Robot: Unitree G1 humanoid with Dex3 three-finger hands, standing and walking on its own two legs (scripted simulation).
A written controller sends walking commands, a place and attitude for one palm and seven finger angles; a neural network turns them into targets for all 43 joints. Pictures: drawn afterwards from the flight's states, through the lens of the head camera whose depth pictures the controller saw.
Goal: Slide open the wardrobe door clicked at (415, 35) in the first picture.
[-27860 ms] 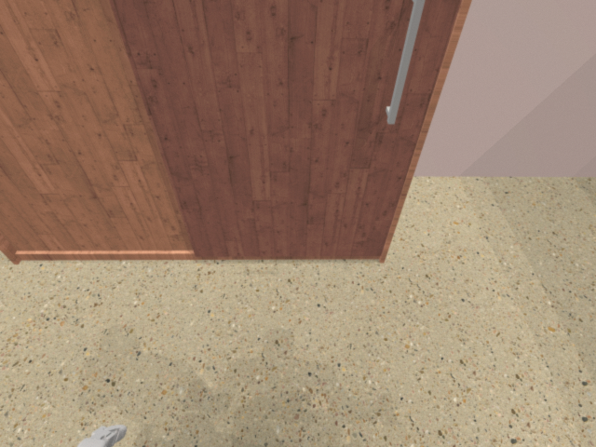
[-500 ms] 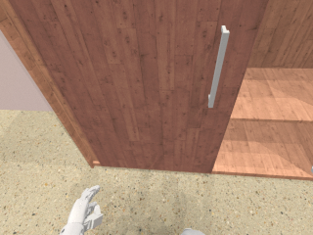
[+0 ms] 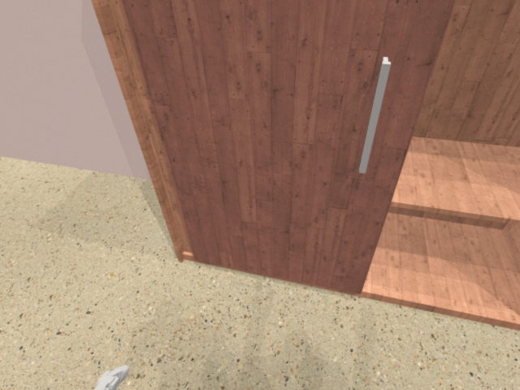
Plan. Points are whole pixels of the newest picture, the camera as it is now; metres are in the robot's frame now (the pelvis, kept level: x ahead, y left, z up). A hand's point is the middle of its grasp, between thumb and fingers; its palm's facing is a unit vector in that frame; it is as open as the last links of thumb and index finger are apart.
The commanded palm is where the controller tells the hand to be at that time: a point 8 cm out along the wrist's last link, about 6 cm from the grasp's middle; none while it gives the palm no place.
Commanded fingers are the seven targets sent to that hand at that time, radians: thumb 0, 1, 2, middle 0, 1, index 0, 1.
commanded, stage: stop stepping back and stand still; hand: right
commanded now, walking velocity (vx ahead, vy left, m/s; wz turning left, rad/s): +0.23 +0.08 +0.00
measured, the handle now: (372, 120) +0.72 -0.25 +0.10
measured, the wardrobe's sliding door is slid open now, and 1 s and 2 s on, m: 0.66 0.66 0.66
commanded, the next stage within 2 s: let the arm hang, fingers relaxed in 0.78 s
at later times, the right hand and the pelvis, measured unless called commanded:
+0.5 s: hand out of the picture +0.10 -0.30 +0.18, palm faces +0.53 +0.79 -0.30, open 7.4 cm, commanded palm +0.04 -0.33 +0.18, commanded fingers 0.00 -0.90 -0.90 0.20 0.30 0.20 0.30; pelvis -0.09 -0.03 -0.01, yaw -2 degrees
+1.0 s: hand out of the picture +0.10 -0.32 +0.00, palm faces +0.28 +0.86 -0.43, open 7.4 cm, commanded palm none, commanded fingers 0.00 -0.90 -0.90 0.20 0.30 0.20 0.30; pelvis -0.11 -0.04 -0.02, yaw -6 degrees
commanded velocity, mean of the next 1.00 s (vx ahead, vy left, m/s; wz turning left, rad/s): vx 0.10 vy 0.04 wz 0.00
